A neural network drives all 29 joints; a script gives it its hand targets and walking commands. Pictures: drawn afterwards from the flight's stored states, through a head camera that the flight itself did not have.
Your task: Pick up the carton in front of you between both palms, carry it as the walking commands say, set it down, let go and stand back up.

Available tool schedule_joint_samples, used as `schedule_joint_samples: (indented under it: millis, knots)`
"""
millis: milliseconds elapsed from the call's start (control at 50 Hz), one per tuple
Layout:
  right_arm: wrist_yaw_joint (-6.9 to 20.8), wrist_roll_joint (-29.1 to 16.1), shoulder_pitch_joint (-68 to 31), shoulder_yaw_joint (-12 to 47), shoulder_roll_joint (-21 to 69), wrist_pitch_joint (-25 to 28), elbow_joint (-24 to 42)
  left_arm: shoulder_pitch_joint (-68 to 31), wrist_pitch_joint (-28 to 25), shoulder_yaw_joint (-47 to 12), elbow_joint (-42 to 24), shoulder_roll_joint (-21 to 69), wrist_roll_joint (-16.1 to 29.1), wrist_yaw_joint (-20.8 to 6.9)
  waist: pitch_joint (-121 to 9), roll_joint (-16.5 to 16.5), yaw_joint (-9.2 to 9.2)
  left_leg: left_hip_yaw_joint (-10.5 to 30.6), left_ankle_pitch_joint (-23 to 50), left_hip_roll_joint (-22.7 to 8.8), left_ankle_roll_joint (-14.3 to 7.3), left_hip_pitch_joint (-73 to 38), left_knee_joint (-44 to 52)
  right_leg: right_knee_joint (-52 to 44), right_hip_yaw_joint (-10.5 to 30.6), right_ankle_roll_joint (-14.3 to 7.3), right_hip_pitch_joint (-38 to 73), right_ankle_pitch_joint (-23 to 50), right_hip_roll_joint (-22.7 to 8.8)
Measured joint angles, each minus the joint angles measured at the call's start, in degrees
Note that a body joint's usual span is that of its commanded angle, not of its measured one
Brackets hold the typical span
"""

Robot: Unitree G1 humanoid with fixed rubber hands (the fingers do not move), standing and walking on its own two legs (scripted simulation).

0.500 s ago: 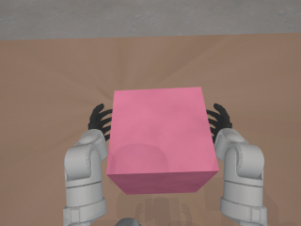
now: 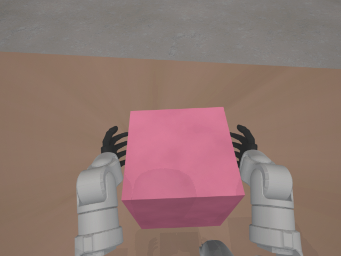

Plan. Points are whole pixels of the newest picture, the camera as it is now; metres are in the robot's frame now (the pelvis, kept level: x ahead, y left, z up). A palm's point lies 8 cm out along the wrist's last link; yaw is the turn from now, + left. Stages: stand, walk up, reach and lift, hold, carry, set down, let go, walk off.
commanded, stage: carry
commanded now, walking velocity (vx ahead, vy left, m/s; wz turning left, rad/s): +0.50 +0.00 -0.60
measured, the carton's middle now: (179, 173) +0.31 -0.02 +0.00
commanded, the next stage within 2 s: none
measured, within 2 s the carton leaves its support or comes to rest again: neither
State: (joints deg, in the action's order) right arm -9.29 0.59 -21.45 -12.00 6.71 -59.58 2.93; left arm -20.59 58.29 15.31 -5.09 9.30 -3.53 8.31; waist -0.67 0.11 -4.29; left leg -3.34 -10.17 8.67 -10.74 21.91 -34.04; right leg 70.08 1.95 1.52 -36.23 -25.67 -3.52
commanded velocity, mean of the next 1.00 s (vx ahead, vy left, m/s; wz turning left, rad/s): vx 0.50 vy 0.00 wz -0.60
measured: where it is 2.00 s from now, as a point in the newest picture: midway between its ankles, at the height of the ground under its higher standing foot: (213, 132)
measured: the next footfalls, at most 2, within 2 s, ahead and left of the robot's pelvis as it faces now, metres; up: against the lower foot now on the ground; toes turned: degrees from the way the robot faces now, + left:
right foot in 0.28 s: +0.35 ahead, -0.09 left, -0.04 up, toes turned -2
left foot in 0.76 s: +0.66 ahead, +0.02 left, -0.07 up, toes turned -18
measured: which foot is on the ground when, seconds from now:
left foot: down 0.00-0.30, up 0.32-0.74, down 0.76-1.00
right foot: up 0.00-0.26, down 0.28-0.78, up 0.80-1.00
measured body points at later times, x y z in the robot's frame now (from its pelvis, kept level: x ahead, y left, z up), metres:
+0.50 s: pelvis +0.32 -0.05 -0.03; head +0.35 -0.06 +0.42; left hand +0.66 +0.08 +0.05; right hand +0.64 -0.22 +0.04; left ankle +0.35 +0.09 -0.69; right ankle +0.31 -0.09 -0.76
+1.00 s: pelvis +0.61 -0.05 -0.06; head +0.66 -0.05 +0.39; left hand +0.98 -0.07 +0.00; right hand +0.83 -0.33 +0.00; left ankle +0.63 +0.03 -0.79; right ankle +0.58 -0.17 -0.72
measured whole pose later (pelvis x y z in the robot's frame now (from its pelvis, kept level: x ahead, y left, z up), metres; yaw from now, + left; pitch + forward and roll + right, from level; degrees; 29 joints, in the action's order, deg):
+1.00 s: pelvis +0.61 -0.05 -0.06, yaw -25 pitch +5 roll -1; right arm -9.3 1.2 -18.2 -12.2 8.4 -55.3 3.9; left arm -21.1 56.2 13.9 -3.6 7.5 -1.7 8.2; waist -1.7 -1.4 -2.9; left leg -7.4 -12.5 -2.1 -2.3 20.1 -33.5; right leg 62.6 -1.2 -2.5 -37.8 -22.2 0.5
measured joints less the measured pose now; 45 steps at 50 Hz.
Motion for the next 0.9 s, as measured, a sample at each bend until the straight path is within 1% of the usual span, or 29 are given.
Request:
schedule_joint_samples:
  millis: [60,120,180,220,260,280,300,320,340,360,380,420,480,520,560,640,700,740,760,780,800,840,860,900]
  knots:
    - [0.0,-0.6,-0.4,0.3,0.3,2.1,0.2,0.8,-1.7,-0.1,-1.7,-0.2,0.3,-0.2,1.2,-0.2,0.61,1.8,-2.2,-0.2,0.7,-2.8,1.0,-10.6,0.8,-0.3,-4.4,8.9,-1.5]
    - [0.0,-0.6,-0.5,0.8,1.1,3.6,1.2,1.8,-3.0,-0.6,-3.7,-1.2,1.4,-0.3,1.4,-0.5,1.45,3.1,-4.9,-0.5,1.6,-6.3,2.2,-21.1,-0.3,-1.7,-5.2,18.6,-1.1]
    - [0.0,0.0,-0.2,1.5,1.8,4.3,3.0,2.3,-3.3,-1.0,-5.7,-2.3,2.7,-0.2,0.6,-0.9,1.98,3.8,-8.9,-0.9,2.4,-10.3,2.3,-32.2,-3.2,-3.2,-2.7,26.9,0.8]
    - [0.0,0.3,0.0,2.0,1.9,4.1,4.2,2.0,-3.0,-1.4,-6.4,-2.9,3.2,-0.2,-0.4,-1.0,2.23,3.8,-12.7,-1.1,2.9,-12.7,0.5,-39.4,-5.7,-4.7,0.6,31.6,2.9]
    - [-0.1,0.5,0.4,2.0,1.3,3.5,5.4,0.8,-2.5,-2.1,-5.8,-3.2,3.3,-0.1,-1.6,-1.4,2.99,2.8,-16.4,-1.2,3.9,-13.7,-5.8,-45.1,-7.9,-6.3,5.6,34.8,5.1]
    - [-0.1,0.5,0.5,1.8,0.8,3.0,5.9,-0.1,-2.2,-2.6,-5.0,-3.2,3.2,-0.1,-2.5,-1.6,3.42,1.4,-16.1,-1.3,4.9,-12.6,-12.0,-45.7,-7.9,-7.1,8.2,35.4,5.6]
    - [-0.2,0.2,-0.1,1.6,-0.3,2.6,5.7,-1.1,-2.4,-2.9,-3.9,-2.9,2.8,0.1,-3.0,-0.4,4.56,0.8,-16.0,-2.6,6.7,-9.9,-20.1,-42.7,-7.8,-7.8,8.0,29.8,7.1]
    - [-0.3,-0.3,-0.7,1.4,-1.3,2.4,5.1,-2.3,-2.4,-3.3,-2.6,-3.0,2.5,0.4,-3.0,0.5,5.69,1.6,-18.0,-3.2,8.4,-6.3,-29.2,-39.2,-7.7,-8.4,7.1,25.5,8.4]
    - [-0.5,-0.5,-0.7,1.1,-1.8,2.1,4.6,-3.2,-2.1,-3.8,-1.3,-3.2,2.5,0.8,-2.9,0.5,6.75,2.3,-19.3,-3.3,9.3,-2.5,-37.1,-36.8,-7.4,-9.0,6.9,22.8,9.2]
    - [-0.7,-0.5,-0.5,0.7,-1.7,1.6,4.1,-3.4,-1.5,-4.0,-0.4,-3.4,2.7,1.0,-2.9,0.1,7.63,2.8,-19.5,-3.5,9.5,1.0,-42.2,-35.9,-6.8,-9.2,7.3,21.2,9.8]
    - [-0.8,-0.3,-0.3,0.3,-1.1,1.1,3.6,-3.2,-0.8,-4.0,0.2,-3.5,2.9,1.2,-2.9,-0.5,8.19,3.0,-18.9,-4.1,9.6,4.2,-44.3,-35.8,-6.1,-9.1,8.2,20.6,10.1]
    - [-0.8,0.9,0.0,-0.9,0.7,0.1,3.0,-2.4,0.0,-3.6,1.0,-3.7,3.4,1.3,-2.7,-1.0,8.47,3.7,-17.6,-6.0,9.7,9.3,-41.7,-36.6,-4.8,-9.0,10.4,19.4,10.5]
    - [-0.1,2.1,0.5,-2.0,2.4,-0.2,3.1,-2.0,0.2,-2.7,1.6,-3.6,4.1,1.3,-2.1,-1.0,8.17,4.7,-14.8,-9.1,10.5,14.5,-31.3,-38.1,-2.8,-9.1,13.6,17.6,10.9]
    - [0.1,2.2,0.7,-2.0,2.5,0.4,3.7,-2.4,-0.3,-2.4,1.6,-3.4,4.4,1.3,-1.6,-0.9,7.99,5.5,-10.0,-10.7,11.1,16.9,-24.9,-38.8,-1.4,-9.0,15.4,16.4,11.1]
    - [0.1,1.9,1.0,-1.6,2.1,1.1,4.8,-3.0,-1.0,-2.5,1.1,-3.2,4.6,1.2,-1.3,-0.7,7.84,6.4,-4.7,-11.5,11.6,18.3,-19.8,-39.2,0.2,-8.7,17.1,14.9,11.4]
    - [0.2,1.1,1.6,-1.1,1.0,1.8,6.6,-3.3,-1.9,-3.1,0.1,-2.7,4.4,1.2,-2.0,-0.2,7.88,6.9,2.2,-11.3,11.8,17.9,-11.3,-38.8,3.8,-7.9,20.7,10.7,12.0]
    - [0.3,1.0,2.1,-1.1,0.6,1.4,6.9,-3.2,-1.9,-3.5,0.5,-2.4,3.8,1.0,-3.7,0.0,8.44,6.0,6.5,-9.7,11.4,14.4,-2.2,-36.9,6.6,-7.5,23.5,6.1,12.4]
    - [0.3,1.4,1.9,-1.1,0.7,1.1,6.2,-3.1,-1.7,-3.7,1.0,-2.6,3.5,0.9,-4.9,0.1,8.83,4.6,11.8,-8.4,10.9,10.2,6.0,-33.2,8.4,-7.2,25.0,1.8,12.9]
    - [0.3,1.9,1.3,-1.0,0.9,1.0,5.4,-3.0,-1.4,-3.5,1.2,-3.0,3.5,0.8,-5.4,0.4,8.92,3.7,15.9,-8.4,10.4,7.5,9.1,-29.1,8.4,-7.0,24.9,-0.6,13.6]
    - [0.3,2.5,0.8,-0.9,1.6,1.7,3.9,-3.3,-1.3,-3.4,1.7,-4.1,3.6,0.6,-5.8,-0.6,8.28,2.5,14.8,-7.9,10.0,6.8,7.9,-23.3,7.1,-6.6,23.5,-2.3,12.7]
    - [0.0,3.4,0.0,-0.5,2.1,2.5,2.1,-3.6,-1.4,-3.0,2.6,-5.2,3.9,0.3,-5.6,-2.0,7.27,1.3,11.5,-7.1,9.5,7.6,4.1,-15.6,5.9,-5.8,20.7,-4.3,11.6]
    - [-0.2,4.2,-0.4,0.3,2.5,2.8,-0.7,-3.0,-1.3,-2.5,4.0,-6.1,4.3,0.1,-5.0,-1.8,5.54,0.1,5.4,-7.5,8.7,7.7,-1.0,-2.0,2.6,-5.4,14.5,-5.6,10.7]
    - [-0.1,3.9,0.3,0.3,2.6,2.6,-1.1,-2.5,-1.0,-2.2,4.5,-5.8,4.3,0.1,-4.6,-1.4,4.81,-0.3,3.4,-7.9,8.5,6.8,-1.8,1.8,1.0,-5.3,11.7,-4.6,10.0]
    - [0.0,3.3,2.1,0.1,2.6,2.4,-0.8,-1.8,-0.7,-1.6,4.7,-4.3,3.6,0.0,-3.8,-1.1,3.68,-1.1,1.5,-8.8,8.7,4.4,-1.6,3.3,-1.4,-4.8,7.1,-2.1,8.0]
